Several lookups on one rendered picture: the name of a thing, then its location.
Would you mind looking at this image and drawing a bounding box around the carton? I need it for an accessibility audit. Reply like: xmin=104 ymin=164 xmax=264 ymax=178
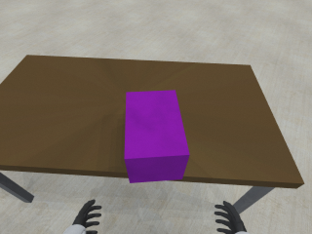
xmin=124 ymin=90 xmax=190 ymax=183

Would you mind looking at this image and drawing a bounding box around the robot left forearm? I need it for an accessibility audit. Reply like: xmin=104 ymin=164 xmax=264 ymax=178
xmin=63 ymin=224 xmax=87 ymax=234

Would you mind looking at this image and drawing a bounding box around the right robot hand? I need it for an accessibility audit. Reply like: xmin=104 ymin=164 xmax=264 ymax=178
xmin=214 ymin=201 xmax=247 ymax=234

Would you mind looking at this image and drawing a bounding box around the left robot hand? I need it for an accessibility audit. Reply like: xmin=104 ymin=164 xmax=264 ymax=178
xmin=72 ymin=199 xmax=102 ymax=234

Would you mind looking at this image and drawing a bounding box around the table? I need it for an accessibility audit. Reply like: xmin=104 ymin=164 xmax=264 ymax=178
xmin=0 ymin=55 xmax=304 ymax=214

